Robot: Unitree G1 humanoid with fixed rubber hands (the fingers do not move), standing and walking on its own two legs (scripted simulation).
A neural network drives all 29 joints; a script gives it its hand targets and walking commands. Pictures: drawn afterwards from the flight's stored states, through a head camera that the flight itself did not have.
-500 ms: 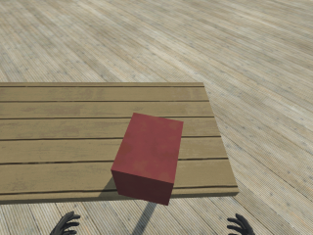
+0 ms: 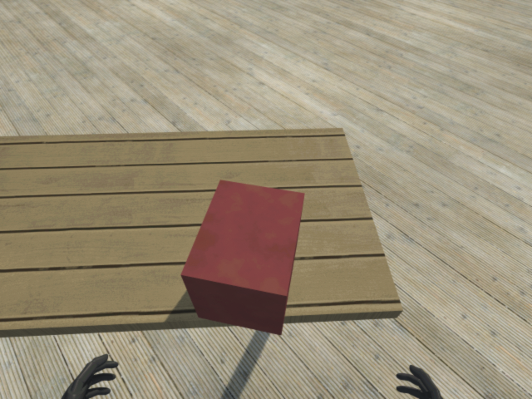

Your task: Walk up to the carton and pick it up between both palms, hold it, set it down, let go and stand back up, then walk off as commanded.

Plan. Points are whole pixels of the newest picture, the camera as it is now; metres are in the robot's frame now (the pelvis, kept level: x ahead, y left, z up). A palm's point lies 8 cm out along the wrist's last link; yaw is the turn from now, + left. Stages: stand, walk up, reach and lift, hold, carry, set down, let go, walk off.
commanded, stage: walk off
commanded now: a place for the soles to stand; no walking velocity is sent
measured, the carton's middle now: (250, 256) +0.39 +0.04 -0.08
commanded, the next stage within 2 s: none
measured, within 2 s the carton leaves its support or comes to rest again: neither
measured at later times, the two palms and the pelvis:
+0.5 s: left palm out of the picture +0.01 +0.31 -0.10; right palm out of the picture +0.00 -0.27 -0.14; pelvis -0.11 +0.01 -0.02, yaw +1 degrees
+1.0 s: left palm out of the picture -0.09 +0.30 -0.12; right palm out of the picture -0.14 -0.29 -0.17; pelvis -0.23 +0.00 -0.05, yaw -2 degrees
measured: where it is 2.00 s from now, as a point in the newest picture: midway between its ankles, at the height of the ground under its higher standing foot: outside the picture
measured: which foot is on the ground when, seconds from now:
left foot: down 0.00-0.06, up 0.08-0.52, down 0.54-1.00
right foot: down 0.00-0.54, up 0.56-0.96, down 0.98-1.00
